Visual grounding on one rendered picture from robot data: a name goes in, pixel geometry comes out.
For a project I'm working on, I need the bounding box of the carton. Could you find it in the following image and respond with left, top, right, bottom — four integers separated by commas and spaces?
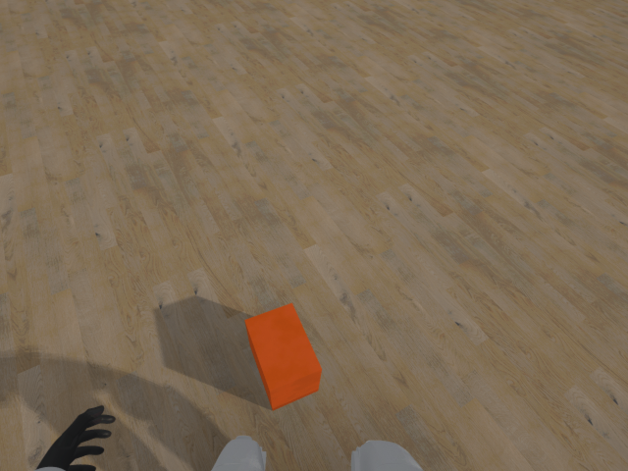
244, 303, 322, 411

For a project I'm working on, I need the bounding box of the right robot thigh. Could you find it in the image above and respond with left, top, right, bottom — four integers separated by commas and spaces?
351, 441, 424, 471

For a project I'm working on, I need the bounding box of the robot left hand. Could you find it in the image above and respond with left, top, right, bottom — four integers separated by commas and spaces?
36, 405, 116, 471

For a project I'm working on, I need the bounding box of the left robot thigh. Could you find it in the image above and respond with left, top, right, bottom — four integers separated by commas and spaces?
211, 439, 266, 471

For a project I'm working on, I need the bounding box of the robot thigh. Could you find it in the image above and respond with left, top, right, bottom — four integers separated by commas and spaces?
351, 441, 424, 471
211, 439, 266, 471

